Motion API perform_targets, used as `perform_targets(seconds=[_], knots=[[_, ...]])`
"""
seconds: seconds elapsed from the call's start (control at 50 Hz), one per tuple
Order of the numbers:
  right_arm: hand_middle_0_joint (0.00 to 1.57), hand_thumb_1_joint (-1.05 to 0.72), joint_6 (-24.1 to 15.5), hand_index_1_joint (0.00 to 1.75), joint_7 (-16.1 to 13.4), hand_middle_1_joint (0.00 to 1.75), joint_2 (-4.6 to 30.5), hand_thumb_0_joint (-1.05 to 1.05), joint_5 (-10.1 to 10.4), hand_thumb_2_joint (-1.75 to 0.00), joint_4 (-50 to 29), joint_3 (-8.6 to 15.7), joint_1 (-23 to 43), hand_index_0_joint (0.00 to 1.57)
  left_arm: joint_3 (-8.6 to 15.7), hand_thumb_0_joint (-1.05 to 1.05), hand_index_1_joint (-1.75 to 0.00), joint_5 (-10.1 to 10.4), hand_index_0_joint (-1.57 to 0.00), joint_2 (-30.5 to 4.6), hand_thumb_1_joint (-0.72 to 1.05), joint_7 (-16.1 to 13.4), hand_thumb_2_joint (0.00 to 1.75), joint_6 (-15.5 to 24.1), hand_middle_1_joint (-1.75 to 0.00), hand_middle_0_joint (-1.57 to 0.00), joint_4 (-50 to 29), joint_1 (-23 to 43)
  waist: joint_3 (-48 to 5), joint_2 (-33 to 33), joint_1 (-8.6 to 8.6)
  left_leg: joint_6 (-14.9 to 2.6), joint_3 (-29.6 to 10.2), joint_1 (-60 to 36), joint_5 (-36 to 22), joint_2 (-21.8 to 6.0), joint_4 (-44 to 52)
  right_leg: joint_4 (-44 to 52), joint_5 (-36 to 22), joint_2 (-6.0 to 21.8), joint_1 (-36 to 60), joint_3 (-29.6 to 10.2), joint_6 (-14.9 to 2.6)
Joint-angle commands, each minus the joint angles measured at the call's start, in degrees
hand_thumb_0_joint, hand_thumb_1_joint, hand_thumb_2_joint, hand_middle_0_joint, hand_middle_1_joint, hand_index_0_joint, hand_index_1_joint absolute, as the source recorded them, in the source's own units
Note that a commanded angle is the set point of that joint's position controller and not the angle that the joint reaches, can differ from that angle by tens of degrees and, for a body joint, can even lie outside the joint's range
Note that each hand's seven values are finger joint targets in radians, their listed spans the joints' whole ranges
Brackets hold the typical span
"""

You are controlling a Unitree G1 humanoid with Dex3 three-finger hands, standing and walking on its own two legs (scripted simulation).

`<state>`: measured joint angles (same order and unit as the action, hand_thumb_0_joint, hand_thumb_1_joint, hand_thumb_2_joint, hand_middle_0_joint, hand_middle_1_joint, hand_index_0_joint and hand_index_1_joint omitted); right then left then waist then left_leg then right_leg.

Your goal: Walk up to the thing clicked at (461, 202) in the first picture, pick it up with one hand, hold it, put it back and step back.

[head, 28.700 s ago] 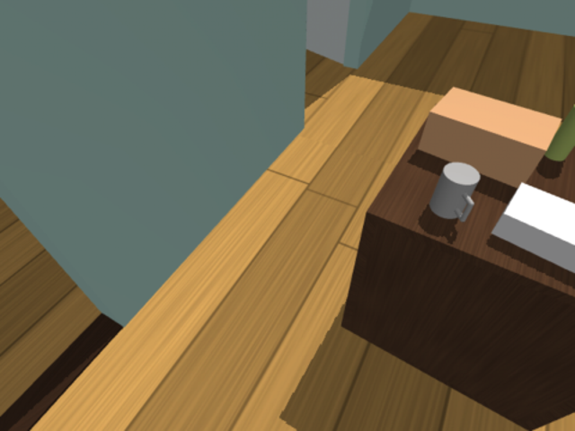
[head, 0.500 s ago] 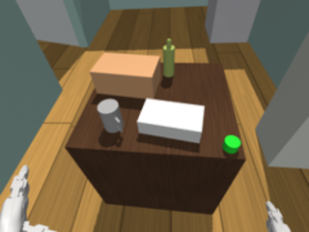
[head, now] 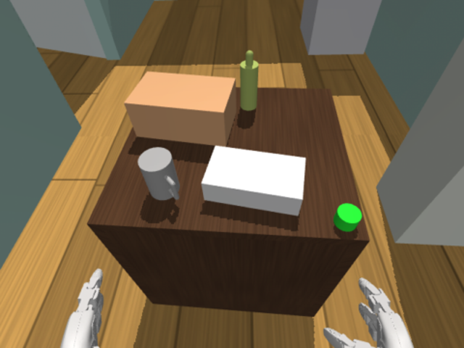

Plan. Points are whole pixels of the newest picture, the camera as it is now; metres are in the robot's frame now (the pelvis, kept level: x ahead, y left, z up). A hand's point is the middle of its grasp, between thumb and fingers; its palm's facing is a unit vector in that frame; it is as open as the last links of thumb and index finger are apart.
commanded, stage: home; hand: left
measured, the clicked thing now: (163, 178) +0.50 +0.20 -0.04
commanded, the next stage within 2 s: none
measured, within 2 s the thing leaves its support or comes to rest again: neither
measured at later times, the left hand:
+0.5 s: hand (146, 336) +0.17 +0.18 -0.06, palm faces +0.08 -0.97 -0.23, open 17.5 cm
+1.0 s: hand (145, 335) +0.17 +0.18 -0.06, palm faces +0.10 -0.97 -0.23, open 17.5 cm
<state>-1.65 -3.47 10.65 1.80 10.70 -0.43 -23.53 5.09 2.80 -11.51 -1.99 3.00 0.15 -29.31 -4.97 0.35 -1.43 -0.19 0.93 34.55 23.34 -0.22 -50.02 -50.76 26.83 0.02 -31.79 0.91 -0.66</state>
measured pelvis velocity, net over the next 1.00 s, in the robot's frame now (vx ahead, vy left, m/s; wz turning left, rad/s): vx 0.00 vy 0.00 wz -0.01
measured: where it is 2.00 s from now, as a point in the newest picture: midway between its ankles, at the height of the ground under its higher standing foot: outside the picture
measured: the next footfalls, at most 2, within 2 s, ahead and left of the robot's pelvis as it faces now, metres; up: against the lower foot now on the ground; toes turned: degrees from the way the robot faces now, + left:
none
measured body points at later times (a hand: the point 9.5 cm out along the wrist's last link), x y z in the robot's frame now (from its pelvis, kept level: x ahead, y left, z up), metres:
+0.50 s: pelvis +0.00 +0.00 -0.01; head +0.04 +0.00 +0.44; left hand +0.17 +0.23 -0.05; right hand +0.17 -0.22 -0.05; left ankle +0.02 +0.12 -0.70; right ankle -0.01 -0.11 -0.70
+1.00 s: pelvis +0.00 +0.00 -0.01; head +0.04 +0.00 +0.44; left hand +0.17 +0.23 -0.04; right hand +0.16 -0.23 -0.05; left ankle +0.02 +0.12 -0.70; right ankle -0.01 -0.11 -0.70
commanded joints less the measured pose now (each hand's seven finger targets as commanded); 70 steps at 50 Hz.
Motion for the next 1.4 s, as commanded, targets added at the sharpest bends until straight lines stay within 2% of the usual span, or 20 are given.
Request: perform_targets(seconds=[0.0,0.04,0.08,0.12,0.2,0.22,0.32,0.36,0.42,0.46,0.52,0.66,0.72,0.82,0.94,1.16,1.3,1.32,1.34,1.38], knots=[[0.2,-0.89,-1.7,0.3,-1.1,0.3,7.0,0.0,0.1,-0.9,-9.3,3.8,-1.9,0.2,2.1,0.0,-0.05,-0.2,-0.05,-8.0,-0.58,-1.1,0.04,1.2,-0.05,-0.05,-8.1,3.1,-7.1,0.2,1.47,-0.46,0.0,-8.5,-15.4,-0.5,5.4,6.1,-15.8,-0.6,-1.4,1.2,0.18],[0.2,-0.9,-1.3,0.3,-0.9,0.3,4.7,0.0,0.1,-0.9,-11.3,1.3,0.3,0.2,-0.4,0.0,-0.05,-0.4,-0.05,-6.6,-0.56,-1.3,0.05,0.8,-0.05,-0.05,-7.6,5.6,-7.1,0.4,1.08,-0.42,-0.1,-6.8,-13.9,-0.4,5.3,5.7,-14.6,-0.4,-0.9,1.0,-0.03],[0.2,-0.9,-1.1,0.3,-1.3,0.3,4.8,0.0,-0.1,-0.91,-14.5,0.9,3.1,0.2,-1.6,0.0,-0.05,-0.7,-0.05,-6.1,-0.58,-1.8,0.04,0.6,-0.05,-0.05,-5.4,6.1,-8.4,0.6,0.73,-0.3,-0.1,-6.1,-14.1,-0.4,5.1,5.1,-14.6,-0.2,-0.1,0.8,-0.19],[0.2,-0.9,-0.6,0.3,-1.6,0.3,4.9,0.0,-0.3,-0.9,-14.1,1.2,1.7,0.2,-1.2,0.0,-0.04,-0.8,-0.05,-6.8,-0.59,-2.3,0.04,0.5,-0.05,-0.05,-5.7,5.7,-9.1,3.1,0.1,-0.12,0.1,-6.2,-14.4,-0.4,4.9,4.7,-15.1,-0.1,0.3,0.4,-0.35],[0.2,-0.9,0.5,0.3,-2.0,0.3,9.0,0.0,-0.8,-0.9,-15.2,5.3,-1.1,0.2,-0.4,0.0,-0.04,-0.7,-0.05,-7.7,-0.59,-3.2,0.03,-0.7,-0.05,-0.05,-5.2,2.6,-12.3,4.6,0.4,0.16,0.0,-7.6,-17.7,-0.6,4.1,4.1,-17.5,-0.4,1.8,0.6,-0.49],[0.2,-0.9,1.0,0.3,-1.8,0.3,7.2,0.0,-0.6,-0.9,-14.2,3.5,-1.3,0.2,0.0,0.0,-0.04,-0.6,-0.05,-8.0,-0.6,-3.3,0.03,-0.9,-0.05,-0.05,-5.4,2.0,-11.3,3.9,-0.35,-0.03,0.3,-6.8,-16.9,-0.3,3.9,4.7,-17.7,-0.2,1.7,0.3,-0.29],[0.2,-0.9,2.3,0.3,-1.4,0.3,6.6,0.0,-0.3,-0.91,-14.8,3.5,-1.6,0.2,-3.7,0.0,-0.05,-0.7,-0.05,-4.3,-0.57,-2.6,0.05,-2.0,-0.05,-0.05,-1.5,1.3,-6.3,-2.1,1.65,-0.65,0.7,-4.1,-14.8,-0.4,3.0,5.3,-17.8,-0.2,-0.7,0.3,0.51],[0.2,-0.9,2.4,0.3,-1.3,0.3,6.4,0.0,-0.1,-0.9,-15.8,3.0,-0.4,0.2,-4.8,0.0,-0.05,-0.8,-0.05,-3.6,-0.54,-2.4,0.06,-1.9,-0.05,-0.05,-1.7,3.7,-4.1,-4.0,2.11,-0.81,0.9,-3.1,-11.6,-0.4,3.5,5.9,-14.7,-0.3,-2.8,0.3,0.68],[0.2,-0.9,2.7,0.3,-1.2,0.3,6.4,0.0,0.1,-0.9,-16.5,2.7,-1.1,0.2,-3.9,0.0,-0.05,-0.9,-0.05,-4.7,-0.54,-2.5,0.06,-1.6,-0.05,-0.05,-4.9,6.3,-5.1,-1.7,1.46,-0.61,0.5,-2.9,-9.1,-0.4,4.6,5.6,-11.1,-0.3,-2.8,0.4,0.2],[0.2,-0.9,2.7,0.3,-1.5,0.3,7.6,0.0,0.0,-0.9,-19.0,3.8,-1.5,0.2,-2.2,0.0,-0.05,-1.1,-0.05,-6.2,-0.55,-2.8,0.06,-1.6,-0.05,-0.05,-6.0,6.1,-9.2,-2.0,1.46,-0.57,0.4,-5.0,-11.5,-0.6,4.2,4.8,-13.2,-0.5,-1.4,0.4,0.23],[0.2,-0.9,3.0,0.3,-1.8,0.3,7.4,0.0,-0.1,-0.9,-17.7,3.7,-2.5,0.2,-0.8,0.0,-0.04,-0.9,-0.05,-7.9,-0.59,-3.3,0.04,-1.6,-0.05,-0.05,-7.7,6.3,-8.0,1.2,0.92,-0.29,0.5,-4.4,-9.6,-0.3,4.6,4.8,-11.1,-0.4,-1.7,0.3,-0.01],[0.2,-0.9,3.1,0.3,-2.0,0.3,6.6,0.0,-0.2,-0.9,-17.5,2.4,-1.3,0.2,-3.9,0.0,-0.05,-0.8,-0.05,-4.7,-0.57,-3.6,0.05,-2.1,-0.05,-0.05,-6.2,4.2,-6.2,1.0,1.07,-0.37,0.5,-2.9,-6.7,-0.4,4.7,4.9,-8.6,-0.4,-3.7,0.3,-0.23],[0.2,-0.9,3.2,0.3,-2.1,0.3,6.6,0.0,-0.1,-0.9,-19.0,2.4,-0.3,0.2,-2.9,0.0,-0.05,-0.9,-0.05,-5.6,-0.55,-3.7,0.06,-1.9,-0.05,-0.05,-6.5,3.5,-6.6,-0.9,0.7,-0.67,0.4,-1.6,-4.8,-0.2,4.4,5.5,-6.7,-0.2,-3.4,0.1,-0.07],[0.2,-0.9,3.8,0.3,-2.4,0.3,7.6,0.0,0.0,-0.9,-18.7,3.7,-2.8,0.2,-1.4,0.0,-0.04,-0.9,-0.05,-7.0,-0.58,-4.0,0.04,-1.6,-0.05,-0.05,-7.0,3.9,-7.7,-1.0,1.35,-0.7,0.8,-2.5,-7.7,-0.2,3.4,5.0,-10.1,-0.2,-2.8,-0.2,0.1],[0.2,-0.9,4.0,0.3,-2.6,0.3,6.5,0.0,0.1,-0.9,-18.8,2.6,-3.3,0.2,-3.3,0.0,-0.05,-0.9,-0.05,-5.6,-0.57,-3.9,0.05,-1.8,-0.05,-0.05,-6.9,4.2,-7.8,-0.6,1.68,-0.8,1.1,-2.4,-7.8,0.0,2.9,5.0,-10.5,0.0,-3.5,-0.6,0.19],[0.2,-0.9,4.3,0.3,-2.4,0.3,7.4,0.0,0.0,-0.9,-19.8,3.5,-2.9,0.2,-2.0,0.0,-0.05,-1.0,-0.05,-6.2,-0.55,-4.2,0.05,-2.2,-0.05,-0.05,-6.9,2.4,-10.1,-1.1,0.97,-0.56,0.3,-3.3,-13.7,-0.5,2.2,3.0,-15.9,-0.5,-1.6,0.1,0.07],[0.2,-0.9,4.9,0.3,-2.3,0.3,6.6,0.0,0.0,-0.9,-19.1,2.6,-2.9,0.2,-3.1,0.0,-0.05,-1.0,-0.05,-5.5,-0.55,-4.2,0.05,-2.0,-0.05,-0.05,-6.7,3.3,-6.5,0.0,1.08,-0.4,0.7,-2.1,-9.7,-0.2,3.1,4.1,-11.9,-0.4,-3.5,0.1,0.09],[0.2,-0.9,4.7,0.3,-2.3,0.3,7.2,0.0,-0.1,-0.9,-19.6,3.4,-3.7,0.2,-3.1,0.0,-0.05,-1.1,-0.05,-5.4,-0.57,-4.0,0.04,-2.1,-0.05,-0.05,-6.6,3.5,-7.4,-1.3,1.86,-0.5,0.5,-3.0,-10.1,-0.5,3.0,3.7,-12.3,-0.5,-3.4,0.3,0.21],[0.2,-0.9,4.7,0.3,-2.2,0.3,7.0,0.0,0.0,-0.9,-19.6,3.1,-3.3,0.2,-2.8,0.0,-0.05,-1.1,-0.05,-5.9,-0.57,-4.1,0.04,-2.1,-0.05,-0.05,-7.2,3.1,-7.7,0.1,1.0,-0.4,0.6,-2.9,-10.6,-0.3,3.0,3.8,-12.6,-0.5,-3.1,0.2,0.11],[0.2,-0.9,4.7,0.3,-2.4,0.3,7.0,0.0,-0.1,-0.9,-19.5,3.2,-3.5,0.2,-2.5,0.0,-0.05,-1.1,-0.05,-6.1,-0.56,-4.1,0.05,-2.0,-0.05,-0.05,-7.4,3.5,-8.6,-0.5,1.39,-0.52,0.8,-3.3,-11.8,-0.4,2.4,3.6,-14.4,-0.3,-2.7,-0.1,0.25]])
